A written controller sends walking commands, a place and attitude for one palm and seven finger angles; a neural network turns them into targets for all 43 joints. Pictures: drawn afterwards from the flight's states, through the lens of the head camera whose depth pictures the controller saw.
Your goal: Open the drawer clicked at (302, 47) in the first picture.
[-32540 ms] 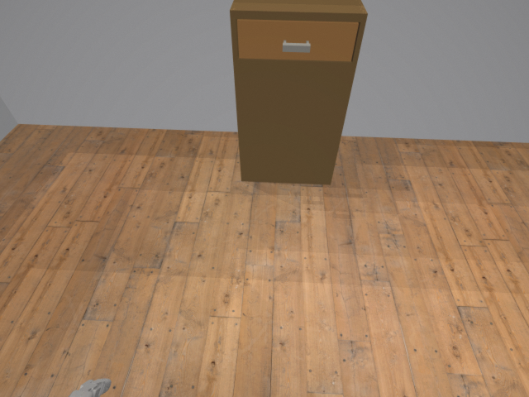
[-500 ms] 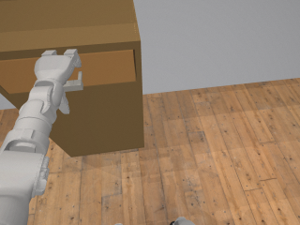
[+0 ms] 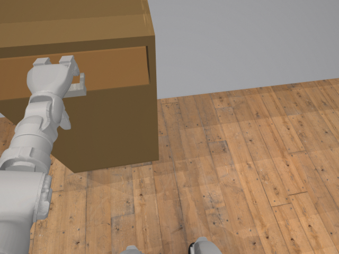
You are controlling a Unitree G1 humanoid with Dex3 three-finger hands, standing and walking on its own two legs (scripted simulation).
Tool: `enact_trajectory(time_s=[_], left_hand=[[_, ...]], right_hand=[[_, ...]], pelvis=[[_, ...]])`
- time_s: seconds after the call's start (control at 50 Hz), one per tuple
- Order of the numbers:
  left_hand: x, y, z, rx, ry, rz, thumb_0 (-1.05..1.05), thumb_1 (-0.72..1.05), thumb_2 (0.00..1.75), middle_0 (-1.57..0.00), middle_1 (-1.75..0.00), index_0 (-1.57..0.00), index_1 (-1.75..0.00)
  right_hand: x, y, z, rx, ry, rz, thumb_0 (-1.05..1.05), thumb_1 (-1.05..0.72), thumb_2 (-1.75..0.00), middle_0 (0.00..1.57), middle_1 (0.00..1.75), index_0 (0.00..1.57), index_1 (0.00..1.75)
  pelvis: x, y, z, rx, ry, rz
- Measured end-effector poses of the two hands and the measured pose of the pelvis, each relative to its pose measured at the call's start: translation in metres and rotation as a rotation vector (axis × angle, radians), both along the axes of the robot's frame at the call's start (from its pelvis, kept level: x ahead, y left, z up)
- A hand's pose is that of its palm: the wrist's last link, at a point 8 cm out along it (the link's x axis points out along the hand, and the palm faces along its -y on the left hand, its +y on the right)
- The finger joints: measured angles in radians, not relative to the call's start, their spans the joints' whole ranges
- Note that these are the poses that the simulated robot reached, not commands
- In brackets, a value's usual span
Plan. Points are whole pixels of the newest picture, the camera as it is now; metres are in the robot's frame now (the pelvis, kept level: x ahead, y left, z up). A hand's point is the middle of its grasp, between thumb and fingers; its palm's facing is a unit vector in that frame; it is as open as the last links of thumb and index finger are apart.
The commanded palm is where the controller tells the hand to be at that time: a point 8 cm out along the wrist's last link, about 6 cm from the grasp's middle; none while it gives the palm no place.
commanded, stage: lower the fingers behind the handle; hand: left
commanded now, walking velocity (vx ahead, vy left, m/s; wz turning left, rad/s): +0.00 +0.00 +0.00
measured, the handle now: (65, 84) +0.55 +0.26 +0.02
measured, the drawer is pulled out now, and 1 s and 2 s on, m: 0.00 0.00 0.00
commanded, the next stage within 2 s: lift the fingers back up to retry in 1.02 s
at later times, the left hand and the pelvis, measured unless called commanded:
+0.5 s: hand (59, 98) +0.49 +0.26 +0.03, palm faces -0.05 +0.05 -1.00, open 13.8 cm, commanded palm +0.47 +0.24 +0.06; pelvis +0.00 +0.00 -0.01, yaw +1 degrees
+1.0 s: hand (60, 99) +0.49 +0.26 +0.03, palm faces -0.05 +0.06 -1.00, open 13.8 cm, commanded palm +0.48 +0.24 +0.06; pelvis -0.02 +0.00 -0.02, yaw +1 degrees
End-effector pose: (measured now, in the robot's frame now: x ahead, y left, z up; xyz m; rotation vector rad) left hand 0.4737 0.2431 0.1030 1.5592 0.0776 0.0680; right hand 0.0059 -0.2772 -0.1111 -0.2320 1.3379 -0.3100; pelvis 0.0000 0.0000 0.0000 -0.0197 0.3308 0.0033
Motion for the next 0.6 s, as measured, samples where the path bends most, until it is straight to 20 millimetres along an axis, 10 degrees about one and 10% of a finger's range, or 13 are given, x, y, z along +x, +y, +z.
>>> enact_trajectory(time_s=[0.6], left_hand=[[0.0, 0.006, -0.017, 0.071, 0.038, 0.05, 0.0, -0.49, 0.31, -0.26, -1.27, -0.32, -1.2]], right_hand=[[-0.003, 0.003, -0.016, 0.019, 0.033, 0.01, 0.01, -0.9, -0.9, 0.2, 0.3, 0.21, 0.3]], pelvis=[[-0.004, -0.002, -0.012, -0.003, 0.043, 0.011]])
